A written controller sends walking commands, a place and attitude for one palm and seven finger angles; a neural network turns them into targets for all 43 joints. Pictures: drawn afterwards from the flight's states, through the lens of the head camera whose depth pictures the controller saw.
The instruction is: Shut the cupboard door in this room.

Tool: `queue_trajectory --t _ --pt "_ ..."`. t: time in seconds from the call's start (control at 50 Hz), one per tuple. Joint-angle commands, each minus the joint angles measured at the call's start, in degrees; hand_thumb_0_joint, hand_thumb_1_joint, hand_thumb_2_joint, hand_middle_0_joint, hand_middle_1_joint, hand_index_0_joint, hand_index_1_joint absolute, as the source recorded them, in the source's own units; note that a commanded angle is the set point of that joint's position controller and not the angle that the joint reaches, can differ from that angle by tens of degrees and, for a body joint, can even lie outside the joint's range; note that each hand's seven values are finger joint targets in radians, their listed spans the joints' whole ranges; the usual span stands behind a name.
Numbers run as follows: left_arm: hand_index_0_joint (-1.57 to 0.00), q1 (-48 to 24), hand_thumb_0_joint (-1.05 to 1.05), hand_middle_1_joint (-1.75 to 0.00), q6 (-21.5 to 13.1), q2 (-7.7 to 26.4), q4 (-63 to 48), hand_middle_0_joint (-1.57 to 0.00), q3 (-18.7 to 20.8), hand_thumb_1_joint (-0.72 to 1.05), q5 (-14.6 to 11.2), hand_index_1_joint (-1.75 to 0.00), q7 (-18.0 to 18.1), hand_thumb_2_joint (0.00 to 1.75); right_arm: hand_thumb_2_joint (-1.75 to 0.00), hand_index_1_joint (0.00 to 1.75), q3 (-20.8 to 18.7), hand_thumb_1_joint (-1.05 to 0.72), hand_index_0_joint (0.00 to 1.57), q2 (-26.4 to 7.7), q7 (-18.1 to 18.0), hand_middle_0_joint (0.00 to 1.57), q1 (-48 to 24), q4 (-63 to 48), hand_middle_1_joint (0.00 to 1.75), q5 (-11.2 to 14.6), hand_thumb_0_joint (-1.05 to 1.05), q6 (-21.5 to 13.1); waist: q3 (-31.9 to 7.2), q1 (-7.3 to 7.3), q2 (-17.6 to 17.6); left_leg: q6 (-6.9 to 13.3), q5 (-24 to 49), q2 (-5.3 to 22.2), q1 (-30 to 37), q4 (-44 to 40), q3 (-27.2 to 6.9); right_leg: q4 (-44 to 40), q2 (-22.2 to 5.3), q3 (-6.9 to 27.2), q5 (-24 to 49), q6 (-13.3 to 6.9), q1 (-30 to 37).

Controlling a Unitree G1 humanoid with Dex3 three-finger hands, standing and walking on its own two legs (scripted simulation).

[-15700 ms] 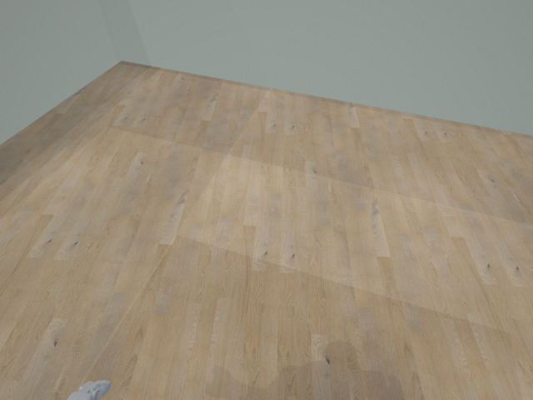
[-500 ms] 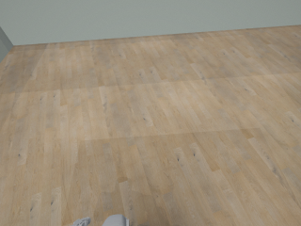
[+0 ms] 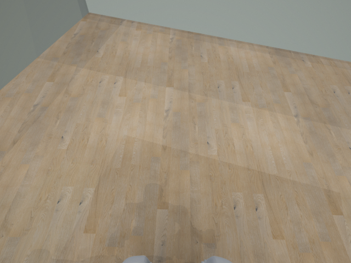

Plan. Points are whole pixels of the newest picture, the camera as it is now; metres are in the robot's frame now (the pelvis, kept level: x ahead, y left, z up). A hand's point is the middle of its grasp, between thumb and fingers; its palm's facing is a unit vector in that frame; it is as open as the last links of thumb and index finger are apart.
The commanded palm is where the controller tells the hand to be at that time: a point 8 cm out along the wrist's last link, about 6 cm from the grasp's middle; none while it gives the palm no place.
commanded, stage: walk to a spot facing it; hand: left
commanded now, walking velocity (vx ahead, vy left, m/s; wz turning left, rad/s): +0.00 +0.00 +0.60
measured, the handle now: out of the picture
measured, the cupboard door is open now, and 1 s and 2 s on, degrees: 53 53 53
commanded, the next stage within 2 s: none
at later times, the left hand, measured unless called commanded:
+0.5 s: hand out of the picture +0.03 +0.12 -0.13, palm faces +0.30 -0.91 -0.29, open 7.3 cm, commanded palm none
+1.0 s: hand out of the picture -0.12 +0.17 -0.15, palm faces +0.60 -0.75 -0.26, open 7.3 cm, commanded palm none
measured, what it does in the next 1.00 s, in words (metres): steps on the spot, turning left: right foot, then left foot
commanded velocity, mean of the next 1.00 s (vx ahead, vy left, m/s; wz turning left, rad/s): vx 0.02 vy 0.00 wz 0.60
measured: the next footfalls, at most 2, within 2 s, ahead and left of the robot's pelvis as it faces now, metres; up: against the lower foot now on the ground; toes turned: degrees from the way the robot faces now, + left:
right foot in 0.30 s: +0.08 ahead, -0.17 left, +0.00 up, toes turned +7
left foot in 0.78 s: -0.07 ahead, +0.05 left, +0.00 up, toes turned +36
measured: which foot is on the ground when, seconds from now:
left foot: down 0.00-0.30, up 0.32-0.76, down 0.78-1.00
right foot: up 0.00-0.28, down 0.30-0.78, up 0.80-1.00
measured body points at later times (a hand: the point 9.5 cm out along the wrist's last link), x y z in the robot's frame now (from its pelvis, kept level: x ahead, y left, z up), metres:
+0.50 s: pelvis +0.00 -0.09 +0.01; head +0.03 -0.12 +0.46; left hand +0.01 +0.17 -0.10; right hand +0.14 -0.33 -0.15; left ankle -0.07 +0.06 -0.62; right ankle +0.04 -0.17 -0.73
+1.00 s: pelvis -0.05 -0.06 +0.01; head -0.02 -0.02 +0.46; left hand -0.15 +0.21 -0.13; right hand +0.18 -0.21 -0.12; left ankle -0.10 +0.02 -0.73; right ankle +0.03 -0.19 -0.65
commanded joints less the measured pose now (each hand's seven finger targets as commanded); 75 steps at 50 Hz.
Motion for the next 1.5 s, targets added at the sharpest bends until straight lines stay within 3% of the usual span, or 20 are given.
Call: queue_trajectory --t 0.0,0.16,0.24,0.28,0.3,0.38,0.62,0.72,0.74,0.76,0.78,0.9,1.08,1.18,1.2,1.22,1.24,1.28,1.34,1.48 --pt "-0.20 -3.52 0.00 -0.30 -1.78 5.19 -6.78 -0.20 1.56 0.90 -0.25 -0.30 -0.05 0.90 -0.90 0.30 -2.32 -0.90 0.20 -11.32 -1.19 0.20 4.14 -2.42 0.30 -0.02 0.00 -0.56 -11.49 -2.07 7.41 8.05 40.33 14.75 14.37 -12.65 -17.03 5.29 -0.96 7.20 6.04 1.83 -9.75" --pt "-0.20 -4.66 0.00 -0.30 -0.93 5.04 -9.19 -0.20 1.43 0.90 -0.53 -0.30 0.14 0.90 -0.90 0.30 -3.79 -0.90 0.20 -13.20 -0.21 0.20 1.06 -4.13 0.30 -0.41 0.00 0.52 -8.79 -1.82 10.77 7.34 24.16 11.39 5.22 -14.72 -20.11 -11.69 1.29 6.77 7.47 2.49 -1.41" --pt "-0.20 2.86 0.00 -0.30 -2.11 7.03 -7.96 -0.20 2.00 0.90 -0.59 -0.30 0.17 0.90 -0.90 0.30 -4.42 -0.90 0.20 -12.97 0.05 0.20 -2.44 -5.94 0.30 -0.07 0.00 1.30 -10.67 1.98 8.42 3.33 15.88 6.85 -4.24 -7.33 -20.58 -33.05 2.52 5.03 19.00 2.00 15.46" --pt "-0.20 4.93 0.00 -0.30 -3.18 17.16 -9.05 -0.20 3.54 0.90 1.03 -0.30 1.02 0.90 -0.90 0.30 -3.23 -0.90 0.20 -5.97 0.49 0.20 -1.87 -8.34 0.30 0.49 0.00 1.40 -10.13 3.58 -19.47 -4.85 -16.64 -5.68 -19.98 17.46 -7.45 -45.66 -22.57 30.35 23.57 -6.56 21.36" --pt "-0.20 3.48 0.00 -0.30 -2.78 16.30 -9.80 -0.20 3.02 0.90 0.41 -0.30 1.25 0.90 -0.90 0.30 -3.92 -0.90 0.20 -8.94 0.43 0.20 -3.50 -8.63 0.30 0.08 0.00 1.74 -8.79 3.19 -13.53 -3.84 -17.03 -2.51 -17.21 27.09 -10.41 -45.48 -25.03 29.07 24.72 -10.39 12.61" --pt "-0.20 -7.90 0.00 -0.30 -2.97 8.90 -12.75 -0.20 1.34 0.90 0.30 -0.30 0.98 0.90 -0.90 0.30 -4.03 -0.90 0.20 -8.02 1.66 0.20 2.60 -4.08 0.30 -0.43 0.00 3.17 -2.68 -3.32 -8.86 -4.86 -3.11 0.62 -14.46 37.68 -8.17 -44.44 -13.91 11.82 20.38 -6.67 4.02" --pt "-0.20 3.54 0.00 -0.30 -2.79 12.12 -8.42 -0.20 2.35 0.90 0.98 -0.30 0.99 0.90 -0.90 0.30 -1.96 -0.90 0.20 -6.55 1.53 0.20 -4.52 -6.03 0.30 0.54 0.00 2.52 -8.49 2.42 -9.60 -6.03 -9.09 1.97 -8.85 13.28 -1.79 -38.58 -18.47 3.96 39.22 -10.60 18.84" --pt "-0.20 2.14 0.00 -0.30 -1.98 12.63 -7.55 -0.20 3.10 0.90 0.38 -0.30 0.36 0.90 -0.90 0.30 -2.11 -0.90 0.20 -8.00 1.23 0.20 1.55 -4.93 0.30 0.61 0.00 1.05 -12.38 -0.80 -6.59 -3.83 2.91 1.09 6.63 -9.49 0.33 -27.36 -16.91 -1.71 36.46 -5.86 13.67" --pt "-0.20 2.10 0.00 -0.30 -1.61 10.72 -8.27 -0.20 2.84 0.90 -0.10 -0.30 0.21 0.90 -0.90 0.30 -3.07 -0.90 0.20 -11.91 1.17 0.20 5.00 -4.14 0.30 0.43 0.00 0.43 -14.15 -2.92 3.19 -1.47 11.94 6.70 15.82 -15.57 -8.43 -17.54 -12.88 -3.81 26.27 -2.45 4.56" --pt "-0.20 -0.35 0.00 -0.30 -1.33 6.71 -10.88 -0.20 1.76 0.90 -0.29 -0.30 -0.26 0.90 -0.90 0.30 -4.62 -0.90 0.20 -18.13 0.71 0.20 7.18 -4.16 0.30 0.17 0.00 0.27 -11.96 -4.78 20.21 5.25 32.49 20.87 21.47 -16.97 -27.06 -5.78 -4.67 -3.87 -3.49 2.40 -13.21" --pt "-0.20 -5.10 0.00 -0.30 -0.67 7.58 -12.21 -0.20 1.17 0.90 0.37 -0.30 -0.04 0.90 -0.90 0.30 -4.57 -0.90 0.20 -19.15 0.41 0.20 10.28 -2.56 0.30 0.40 0.00 0.82 -11.12 -6.16 15.13 8.25 37.89 23.32 18.79 -15.97 -24.35 0.57 -4.07 1.53 -4.46 1.95 -13.49" --pt "-0.20 -1.95 0.00 -0.30 -0.64 7.98 -8.19 -0.20 2.03 0.90 0.01 -0.30 -0.75 0.90 -0.90 0.30 -2.72 -0.90 0.20 -13.55 -0.70 0.20 -0.73 -5.21 0.30 0.26 0.00 -0.12 -9.12 -0.95 9.01 6.61 31.41 11.61 13.53 -15.36 -16.42 5.09 -1.94 6.84 10.42 2.80 -11.28" --pt "-0.20 -9.05 0.00 -0.30 -1.77 7.45 -11.69 -0.20 1.45 0.90 0.09 -0.30 -1.40 0.90 -0.90 0.30 -3.59 -0.90 0.20 -14.00 -0.10 0.20 4.45 -3.94 0.30 -0.37 0.00 -0.29 -6.86 -3.78 9.63 8.91 0.51 11.56 12.07 -19.92 -28.42 -12.21 0.28 7.71 7.11 2.61 -8.78" --pt "-0.20 0.44 0.00 -0.30 -3.08 7.42 -9.02 -0.20 1.72 0.90 0.04 -0.30 -1.97 0.90 -0.90 0.30 -3.64 -0.90 0.20 -13.25 -0.10 0.20 0.05 -4.80 0.30 -0.22 0.00 -0.27 -7.35 1.52 8.78 5.82 -6.15 5.95 -3.50 -13.16 -27.88 -31.80 4.13 4.52 12.41 1.07 14.27" --pt "-0.20 6.14 0.00 -0.30 -3.70 9.86 -7.60 -0.20 2.64 0.90 0.34 -0.30 -1.65 0.90 -0.90 0.30 -3.27 -0.90 0.20 -10.98 -0.09 0.20 -1.40 -5.66 0.30 0.05 0.00 -0.37 -8.24 4.69 2.61 2.98 -12.60 1.71 -14.67 -5.76 -23.94 -39.30 0.00 8.04 11.93 0.11 26.88" --pt "-0.20 10.45 0.00 -0.30 -4.21 15.78 -6.79 -0.20 3.73 0.90 1.34 -0.30 -0.70 0.90 -0.90 0.30 -2.13 -0.90 0.20 -5.81 0.03 0.20 -0.55 -6.86 0.30 0.73 0.00 -0.73 -10.54 6.46 -16.36 -1.45 -16.70 -5.47 -26.65 12.65 -11.57 -48.29 -17.58 26.46 -2.44 -4.48 35.75" --pt "-0.20 10.21 0.00 -0.30 -3.87 16.44 -7.37 -0.20 3.17 0.90 0.14 -0.30 -0.13 0.90 -0.90 0.30 -2.52 -0.90 0.20 -8.50 0.47 0.20 -4.71 -8.54 0.30 -0.09 0.00 -0.96 -5.97 6.96 -15.21 -2.11 -16.76 -2.80 -28.63 21.79 -10.19 -53.19 -24.94 35.81 -8.93 -7.91 25.93" --pt "-0.20 3.62 0.00 -0.30 -4.70 13.39 -8.70 -0.20 3.21 0.90 0.07 -0.30 0.18 0.90 -0.90 0.30 -3.53 -0.90 0.20 -9.77 1.58 0.20 -2.61 -7.13 0.30 -0.63 0.00 -0.16 -1.96 2.47 -10.55 -2.10 -8.70 1.35 -25.51 29.53 -10.76 -55.40 -23.31 31.61 -12.40 -7.55 16.09" --pt "-0.20 1.02 0.00 -0.30 -6.11 8.18 -8.04 -0.20 1.18 0.90 -0.01 -0.30 -0.25 0.90 -0.90 0.30 -3.15 -0.90 0.20 -6.80 2.77 0.20 2.03 -3.35 0.30 -0.84 0.00 0.92 1.17 -1.24 -5.02 -3.80 2.53 2.39 -21.83 33.14 -7.85 -52.48 -15.21 11.92 7.59 -4.52 12.07" --pt "-0.20 11.03 0.00 -0.30 -7.18 5.32 -2.95 -0.20 0.19 0.90 0.33 -0.30 0.10 0.90 -0.90 0.30 -2.36 -0.90 0.20 -4.93 3.26 0.20 -1.53 -3.74 0.30 -0.38 0.00 1.23 1.13 0.57 -8.19 -4.53 9.85 3.47 -26.22 30.53 -4.42 -50.59 -13.06 -0.21 28.16 -4.15 20.88"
